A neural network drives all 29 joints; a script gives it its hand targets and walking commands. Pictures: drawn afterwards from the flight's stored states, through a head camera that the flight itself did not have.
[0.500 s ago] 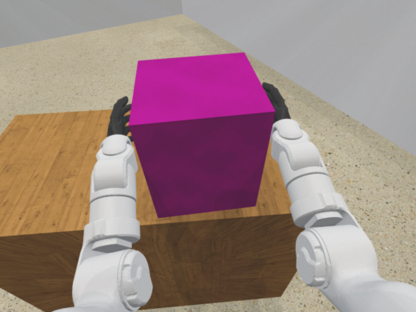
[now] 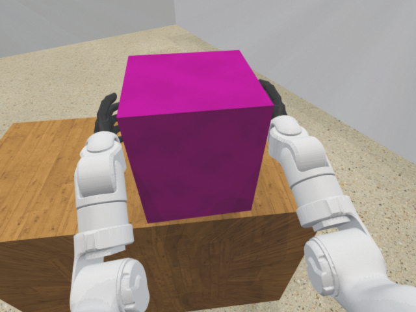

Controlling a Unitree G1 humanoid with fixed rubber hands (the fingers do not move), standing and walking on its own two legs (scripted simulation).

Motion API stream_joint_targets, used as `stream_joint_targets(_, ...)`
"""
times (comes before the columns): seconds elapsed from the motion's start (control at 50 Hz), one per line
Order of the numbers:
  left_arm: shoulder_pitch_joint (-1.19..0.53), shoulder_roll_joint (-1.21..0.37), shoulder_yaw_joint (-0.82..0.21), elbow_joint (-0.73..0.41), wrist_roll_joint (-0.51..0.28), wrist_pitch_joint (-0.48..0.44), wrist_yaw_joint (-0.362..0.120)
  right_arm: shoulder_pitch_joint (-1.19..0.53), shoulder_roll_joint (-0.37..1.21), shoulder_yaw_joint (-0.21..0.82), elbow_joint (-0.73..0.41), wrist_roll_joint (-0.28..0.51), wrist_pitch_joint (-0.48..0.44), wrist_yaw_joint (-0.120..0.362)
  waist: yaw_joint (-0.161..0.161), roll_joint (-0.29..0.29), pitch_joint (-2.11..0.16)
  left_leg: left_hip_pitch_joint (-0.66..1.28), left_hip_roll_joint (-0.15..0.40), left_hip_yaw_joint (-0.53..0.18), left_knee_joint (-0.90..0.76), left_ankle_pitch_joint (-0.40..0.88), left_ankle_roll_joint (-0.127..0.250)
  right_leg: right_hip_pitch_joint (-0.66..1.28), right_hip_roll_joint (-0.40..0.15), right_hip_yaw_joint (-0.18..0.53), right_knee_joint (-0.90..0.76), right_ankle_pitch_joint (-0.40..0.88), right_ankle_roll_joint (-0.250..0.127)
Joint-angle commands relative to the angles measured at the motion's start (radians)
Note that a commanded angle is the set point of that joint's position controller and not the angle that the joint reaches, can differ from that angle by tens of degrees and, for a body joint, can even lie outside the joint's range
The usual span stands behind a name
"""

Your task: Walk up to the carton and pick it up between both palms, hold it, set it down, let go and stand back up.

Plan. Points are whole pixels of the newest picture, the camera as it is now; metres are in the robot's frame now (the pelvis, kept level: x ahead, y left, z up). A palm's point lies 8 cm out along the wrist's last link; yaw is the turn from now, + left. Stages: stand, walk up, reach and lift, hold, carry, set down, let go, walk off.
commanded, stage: reach and lift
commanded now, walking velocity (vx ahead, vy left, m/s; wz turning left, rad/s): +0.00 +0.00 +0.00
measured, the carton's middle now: (193, 137) +0.40 +0.01 +0.17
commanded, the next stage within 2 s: hold in 1.32 s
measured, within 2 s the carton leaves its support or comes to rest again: neither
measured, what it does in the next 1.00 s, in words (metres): stands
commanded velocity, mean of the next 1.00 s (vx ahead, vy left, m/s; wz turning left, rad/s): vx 0.00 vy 0.00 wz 0.00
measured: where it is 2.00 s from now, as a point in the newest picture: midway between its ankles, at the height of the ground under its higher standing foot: outside the picture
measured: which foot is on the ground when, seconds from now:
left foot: down 0.00-1.00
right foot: down 0.00-1.00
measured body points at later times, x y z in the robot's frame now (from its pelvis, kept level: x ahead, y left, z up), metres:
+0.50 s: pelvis +0.00 +0.00 +0.00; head -0.04 +0.00 +0.45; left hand +0.36 +0.17 +0.23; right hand +0.38 -0.13 +0.23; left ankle +0.03 +0.12 -0.76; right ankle -0.02 -0.12 -0.76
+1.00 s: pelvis +0.00 +0.00 +0.00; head -0.04 +0.00 +0.45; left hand +0.37 +0.17 +0.25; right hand +0.38 -0.14 +0.25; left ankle +0.03 +0.12 -0.76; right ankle -0.02 -0.12 -0.76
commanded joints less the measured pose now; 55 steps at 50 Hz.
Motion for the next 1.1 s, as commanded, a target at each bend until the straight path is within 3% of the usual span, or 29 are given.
stream_joint_targets(0.0,-0.726,-0.447,-0.433,-0.201,-0.173,-0.019,-0.154,-0.707,0.511,0.285,-0.334,0.125,-0.051,0.051,0.004,0.019,-0.500,0.340,-0.021,-0.028,0.125,0.240,0.025,-0.005,0.031,-0.002,0.037,0.232,0.055)
stream_joint_targets(0.32,-0.688,-0.408,-0.465,-0.367,-0.206,0.168,-0.209,-0.669,0.495,0.322,-0.510,0.217,0.112,-0.025,-0.001,0.019,-0.473,0.341,-0.016,-0.025,0.122,0.253,0.021,0.026,0.022,0.011,0.039,0.204,0.071)
stream_joint_targets(0.48,-0.753,-0.386,-0.435,-0.357,-0.187,0.216,-0.236,-0.719,0.452,0.257,-0.480,0.207,0.156,-0.020,-0.006,0.030,-0.425,0.318,-0.007,-0.013,0.106,0.150,0.027,-0.034,0.026,0.001,0.025,0.067,0.068)
stream_joint_targets(0.8,-0.770,-0.348,-0.397,-0.398,-0.163,0.275,-0.268,-0.741,0.418,0.242,-0.470,0.242,0.197,-0.028,-0.006,0.033,-0.468,0.374,-0.014,-0.007,0.103,0.275,0.014,0.020,0.034,0.007,0.021,0.159,0.075)
stream_joint_targets(1.08,-0.795,-0.333,-0.393,-0.403,-0.173,0.307,-0.280,-0.757,0.416,0.241,-0.469,0.265,0.229,-0.044,-0.010,0.029,-0.458,0.359,-0.016,-0.009,0.101,0.273,0.016,0.037,0.031,0.012,0.027,0.185,0.082)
